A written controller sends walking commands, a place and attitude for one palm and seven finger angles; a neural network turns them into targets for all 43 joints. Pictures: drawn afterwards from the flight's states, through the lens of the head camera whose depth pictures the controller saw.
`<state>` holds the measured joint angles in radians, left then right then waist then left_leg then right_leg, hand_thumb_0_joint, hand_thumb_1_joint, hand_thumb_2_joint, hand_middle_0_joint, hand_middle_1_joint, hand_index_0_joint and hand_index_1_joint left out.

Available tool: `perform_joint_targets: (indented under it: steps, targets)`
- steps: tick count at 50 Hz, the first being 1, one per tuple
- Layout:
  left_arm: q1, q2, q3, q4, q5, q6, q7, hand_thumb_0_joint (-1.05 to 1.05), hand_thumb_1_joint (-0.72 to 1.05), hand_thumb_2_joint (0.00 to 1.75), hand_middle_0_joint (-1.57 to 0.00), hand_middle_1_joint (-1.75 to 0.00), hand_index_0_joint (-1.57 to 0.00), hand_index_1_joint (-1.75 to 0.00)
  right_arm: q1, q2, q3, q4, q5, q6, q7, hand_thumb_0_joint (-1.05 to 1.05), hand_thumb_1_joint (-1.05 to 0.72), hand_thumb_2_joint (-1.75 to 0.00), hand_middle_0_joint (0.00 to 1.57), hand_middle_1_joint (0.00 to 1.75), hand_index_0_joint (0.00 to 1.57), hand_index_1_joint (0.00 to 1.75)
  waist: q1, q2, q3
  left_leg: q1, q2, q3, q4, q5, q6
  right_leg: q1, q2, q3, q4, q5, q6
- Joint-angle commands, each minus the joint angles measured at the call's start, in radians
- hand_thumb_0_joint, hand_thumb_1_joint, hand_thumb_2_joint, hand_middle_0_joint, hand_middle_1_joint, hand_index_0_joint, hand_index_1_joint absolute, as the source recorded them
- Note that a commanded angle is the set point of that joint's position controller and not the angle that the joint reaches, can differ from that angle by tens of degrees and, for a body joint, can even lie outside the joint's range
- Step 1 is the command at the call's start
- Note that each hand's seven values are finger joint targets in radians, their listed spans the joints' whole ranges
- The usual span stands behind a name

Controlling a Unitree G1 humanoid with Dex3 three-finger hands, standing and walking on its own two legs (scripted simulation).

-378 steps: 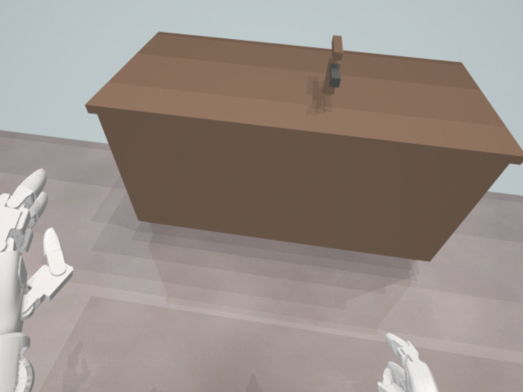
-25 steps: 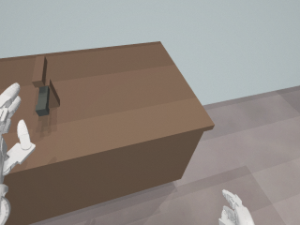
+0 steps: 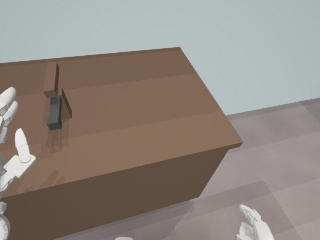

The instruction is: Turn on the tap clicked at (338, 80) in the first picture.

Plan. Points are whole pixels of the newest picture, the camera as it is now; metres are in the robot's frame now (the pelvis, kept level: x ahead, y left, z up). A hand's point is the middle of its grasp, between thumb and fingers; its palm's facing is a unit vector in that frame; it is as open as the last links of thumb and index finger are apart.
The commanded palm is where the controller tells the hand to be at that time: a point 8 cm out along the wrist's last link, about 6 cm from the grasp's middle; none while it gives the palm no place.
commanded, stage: shuffle to correct the standing spot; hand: left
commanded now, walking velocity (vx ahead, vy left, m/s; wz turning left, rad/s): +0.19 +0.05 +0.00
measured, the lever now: (54, 123) +0.38 +0.32 +0.05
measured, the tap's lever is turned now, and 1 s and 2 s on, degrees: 0 0 0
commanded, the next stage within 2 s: come to a stop and stand still in 0.06 s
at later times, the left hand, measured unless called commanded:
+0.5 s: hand (31, 131) +0.26 +0.27 +0.18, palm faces +0.35 -0.85 -0.40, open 7.4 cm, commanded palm +0.19 +0.31 +0.19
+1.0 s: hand (30, 148) +0.23 +0.26 +0.16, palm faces +0.27 -0.88 -0.38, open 7.4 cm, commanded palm +0.18 +0.31 +0.19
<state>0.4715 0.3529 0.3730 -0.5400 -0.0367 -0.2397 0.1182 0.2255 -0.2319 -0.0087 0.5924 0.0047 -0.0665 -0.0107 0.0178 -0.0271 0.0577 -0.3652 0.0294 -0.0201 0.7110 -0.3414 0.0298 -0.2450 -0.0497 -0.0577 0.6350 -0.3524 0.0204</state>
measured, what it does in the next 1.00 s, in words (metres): steps on the spot: left foot, then right foot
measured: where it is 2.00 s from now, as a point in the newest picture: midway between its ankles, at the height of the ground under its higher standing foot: outside the picture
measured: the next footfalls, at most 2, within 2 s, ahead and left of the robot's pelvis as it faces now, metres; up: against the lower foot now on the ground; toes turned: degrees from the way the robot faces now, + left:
left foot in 0.02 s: +0.09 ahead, +0.14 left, +0.00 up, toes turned -1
right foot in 0.20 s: +0.06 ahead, -0.08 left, +0.00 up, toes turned -2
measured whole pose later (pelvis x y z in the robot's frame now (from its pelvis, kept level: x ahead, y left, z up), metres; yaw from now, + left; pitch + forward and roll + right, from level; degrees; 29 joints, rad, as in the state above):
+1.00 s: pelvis +0.01 +0.03 +0.02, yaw -2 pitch -1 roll -1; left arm 0.45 0.38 0.30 -0.40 -0.05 -0.23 0.07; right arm 0.24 -0.22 0.01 0.58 0.01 -0.15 -0.05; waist 0.02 -0.01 0.04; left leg -0.26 0.02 0.02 0.46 -0.19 0.02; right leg -0.19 0.02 -0.03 0.41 -0.20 -0.01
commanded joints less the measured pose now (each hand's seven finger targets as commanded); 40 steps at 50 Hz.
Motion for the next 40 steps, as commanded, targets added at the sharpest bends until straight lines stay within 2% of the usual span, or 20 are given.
perform_joint_targets:
  steps: [1, 2, 3, 6, 8, 9, 10, 11, 13, 16, 18, 19, 22, 26, 32, 33, 34, 35, 37, 40]
  targets:
    - [-0.21, 0.196, 0.098, -0.238, 0.014, -0.065, 0.021, 0.0, 0.9, 0.9, -0.2, -0.3, -0.2, -0.3, -0.096, -0.113, -0.068, -0.165, 0.011, -0.082, -0.031, 0.0, -0.9, -0.9, 0.2, 0.3, 0.2, 0.3, -0.022, 0.317, -0.101, 0.227, 0.199, -0.336, -0.384, 0.124, 0.147, -0.254, 0.08, -0.002, 0.33, -0.193, -0.034]
    - [-0.166, 0.241, 0.149, -0.153, 0.004, -0.056, 0.013, 0.0, 0.9, 0.9, -0.2, -0.3, -0.2, -0.3, -0.115, -0.089, -0.055, -0.151, 0.01, -0.093, -0.034, 0.0, -0.9, -0.9, 0.2, 0.3, 0.2, 0.3, -0.024, 0.285, -0.078, 0.142, 0.251, -0.445, -0.466, 0.033, 0.2, -0.266, 0.072, 0.042, 0.46, -0.218, -0.029]
    - [-0.178, 0.227, 0.139, -0.17, 0.003, -0.054, 0.009, 0.0, 0.9, 0.9, -0.2, -0.3, -0.2, -0.3, -0.125, -0.072, -0.044, -0.152, 0.0, -0.095, -0.031, 0.0, -0.9, -0.9, 0.2, 0.3, 0.2, 0.3, -0.022, 0.241, -0.057, 0.073, 0.261, -0.47, -0.466, 0.007, 0.234, -0.256, 0.037, 0.074, 0.484, -0.172, -0.033]
    - [-0.11, 0.194, 0.135, -0.208, -0.001, -0.063, -0.001, 0.0, 0.9, 0.9, -0.2, -0.3, -0.2, -0.3, -0.109, -0.078, -0.045, -0.138, 0.01, -0.107, -0.015, 0.0, -0.9, -0.9, 0.2, 0.3, 0.2, 0.3, -0.005, 0.21, -0.133, 0.02, 0.177, -0.193, -0.329, 0.174, 0.166, -0.047, 0.023, 0.031, 0.135, -0.123, -0.041]
    - [-0.048, 0.2, 0.145, -0.203, 0.003, -0.062, -0.002, 0.0, 0.9, 0.9, -0.2, -0.3, -0.2, -0.3, -0.111, -0.079, -0.029, -0.148, 0.012, -0.107, -0.008, 0.0, -0.9, -0.9, 0.2, 0.3, 0.2, 0.3, 0.005, 0.189, -0.191, -0.053, 0.113, -0.097, -0.191, 0.152, 0.094, 0.169, 0.036, 0.015, -0.167, 0.065, -0.048]
    - [-0.043, 0.209, 0.148, -0.177, 0.006, -0.054, -0.003, 0.0, 0.9, 0.9, -0.2, -0.3, -0.2, -0.3, -0.097, -0.065, -0.029, -0.147, 0.012, -0.1, -0.007, 0.0, -0.9, -0.9, 0.2, 0.3, 0.2, 0.3, -0.008, 0.029, -0.199, -0.113, 0.031, -0.033, -0.052, 0.069, 0.045, 0.241, -0.035, 0.156, -0.278, 0.127, -0.084]
    - [-0.041, 0.227, 0.163, -0.152, -0.004, -0.042, 0.001, 0.0, 0.9, 0.9, -0.2, -0.3, -0.2, -0.3, -0.089, -0.059, -0.026, -0.15, 0.008, -0.096, -0.006, 0.0, -0.9, -0.9, 0.2, 0.3, 0.2, 0.3, -0.018, -0.152, -0.187, -0.182, -0.049, 0.048, 0.126, -0.041, 0.005, 0.231, -0.185, 0.396, -0.356, 0.126, -0.165]
    - [-0.046, 0.184, 0.134, -0.126, -0.027, -0.022, -0.002, 0.0, 0.9, 0.9, -0.2, -0.3, -0.2, -0.3, -0.073, -0.075, -0.052, -0.158, 0.019, -0.097, -0.004, 0.0, -0.9, -0.9, 0.2, 0.3, 0.2, 0.3, -0.014, -0.268, -0.133, -0.216, -0.055, 0.033, 0.27, -0.076, -0.027, 0.17, -0.294, 0.545, -0.391, 0.171, -0.235]
    - [-0.06, 0.179, 0.132, -0.136, -0.032, -0.015, 0.004, 0.0, 0.9, 0.9, -0.2, -0.3, -0.2, -0.3, -0.089, -0.063, -0.024, -0.144, 0.024, -0.088, 0.004, 0.0, -0.9, -0.9, 0.2, 0.3, 0.2, 0.3, -0.024, -0.133, -0.089, -0.174, 0.005, -0.026, 0.239, -0.09, -0.022, 0.105, -0.28, 0.407, -0.333, 0.387, -0.259]
    - [-0.059, 0.18, 0.13, -0.112, -0.013, -0.018, 0.016, 0.0, 0.9, 0.9, -0.2, -0.3, -0.2, -0.3, -0.107, -0.042, -0.005, -0.123, 0.004, -0.09, -0.021, 0.0, -0.9, -0.9, 0.2, 0.3, 0.2, 0.3, -0.02, -0.017, -0.144, 0.168, -0.026, 0.044, -0.267, 0.171, -0.012, 0.058, -0.088, 0.123, -0.184, 0.427, -0.107]
    - [-0.107, 0.165, 0.09, -0.158, -0.013, -0.021, 0.013, 0.0, 0.9, 0.9, -0.2, -0.3, -0.2, -0.3, -0.122, -0.081, -0.024, -0.135, 0.0, -0.092, -0.032, 0.0, -0.9, -0.9, 0.2, 0.3, 0.2, 0.3, -0.003, 0.136, -0.183, 0.291, 0.131, -0.128, -0.343, 0.516, 0.023, -0.004, 0.013, 0.046, -0.046, 0.22, -0.033]
    - [-0.136, 0.175, 0.088, -0.147, -0.009, -0.018, 0.003, 0.0, 0.9, 0.9, -0.2, -0.3, -0.2, -0.3, -0.118, -0.095, -0.036, -0.149, 0.007, -0.091, -0.029, 0.0, -0.9, -0.9, 0.2, 0.3, 0.2, 0.3, 0.006, 0.115, -0.169, 0.251, 0.178, -0.141, -0.365, 0.472, 0.044, 0.0, 0.022, 0.068, -0.058, 0.05, -0.03]
    - [-0.162, 0.212, 0.102, -0.231, -0.001, 0.002, 0.0, 0.0, 0.9, 0.9, -0.2, -0.3, -0.2, -0.3, -0.144, -0.057, -0.011, -0.156, -0.004, -0.095, -0.033, 0.0, -0.9, -0.9, 0.2, 0.3, 0.2, 0.3, -0.003, 0.216, -0.151, 0.231, 0.156, -0.159, -0.374, 0.568, 0.009, 0.043, 0.032, 0.04, -0.119, 0.07, -0.025]
    - [-0.066, 0.178, 0.09, -0.218, -0.008, 0.008, 0.004, 0.0, 0.9, 0.9, -0.2, -0.3, -0.2, -0.3, -0.11, -0.078, -0.028, -0.167, 0.001, -0.096, -0.026, 0.0, -0.9, -0.9, 0.2, 0.3, 0.2, 0.3, -0.007, 0.131, -0.195, 0.198, 0.119, -0.095, -0.333, 0.47, -0.019, 0.15, 0.024, 0.052, -0.241, 0.236, -0.04]
    - [-0.01, 0.192, 0.117, -0.153, -0.031, 0.032, 0.012, 0.0, 0.9, 0.9, -0.2, -0.3, -0.2, -0.3, -0.128, -0.073, -0.016, -0.171, 0.008, -0.069, -0.042, 0.0, -0.9, -0.9, 0.2, 0.3, 0.2, 0.3, -0.012, 0.103, -0.201, 0.182, 0.066, -0.048, -0.329, 0.338, -0.018, 0.173, 0.0, 0.095, -0.296, 0.377, -0.044]
    - [-1.066, 0.936, 0.645, -0.368, 0.125, -0.07, -0.009, 0.0, 0.9, 0.9, -0.2, -0.3, -0.2, -0.3, 0.018, -0.137, -0.05, -0.149, -0.039, -0.12, -0.042, 0.0, -0.9, -0.9, 0.2, 0.3, 0.2, 0.3, 0.019, -0.029, -0.022, 0.048, 0.074, 0.029, -0.192, 0.371, 0.006, -0.021, -0.041, 0.146, -0.378, 0.368, 0.021]
    - [-0.522, 0.341, 0.252, 0.224, 0.02, -0.026, -0.048, 0.0, 0.9, 0.9, -0.2, -0.3, -0.2, -0.3, -0.068, -0.019, -0.006, -0.104, -0.006, -0.12, -0.043, 0.0, -0.9, -0.9, 0.2, 0.3, 0.2, 0.3, -0.002, -0.032, -0.212, 0.205, -0.007, 0.013, -0.244, 0.383, 0.001, 0.023, -0.062, 0.166, -0.305, 0.394, -0.071]
    - [-0.298, 0.254, 0.182, 0.258, 0.006, -0.022, -0.062, 0.0, 0.9, 0.9, -0.2, -0.3, -0.2, -0.3, -0.026, -0.114, -0.058, -0.155, -0.005, -0.135, -0.038, 0.0, -0.9, -0.9, 0.2, 0.3, 0.2, 0.3, 0.04, 0.066, -0.198, 0.238, 0.02, 0.026, -0.218, 0.394, -0.02, 0.044, -0.045, 0.253, -0.304, 0.526, -0.041]
    - [-0.163, 0.07, -0.009, 0.055, -0.039, -0.036, -0.062, 0.0, 0.9, 0.9, -0.2, -0.3, -0.2, -0.3, -0.075, -0.09, -0.042, -0.163, 0.024, -0.136, 0.0, 0.0, -0.9, -0.9, 0.2, 0.3, 0.2, 0.3, 0.023, 0.179, -0.262, 0.268, 0.037, 0.024, -0.265, 0.449, 0.002, 0.133, -0.032, 0.15, -0.222, 0.478, -0.021]
    - [-0.101, 0.146, 0.009, -0.055, -0.03, -0.032, -0.032, 0.0, 0.9, 0.9, -0.2, -0.3, -0.2, -0.3, -0.093, -0.1, -0.039, -0.185, 0.015, -0.138, 0.012, 0.0, -0.9, -0.9, 0.2, 0.3, 0.2, 0.3, 0.036, 0.002, -0.208, 0.202, 0.035, -0.004, -0.274, 0.337, -0.001, 0.107, -0.018, 0.139, -0.279, 0.334, -0.007]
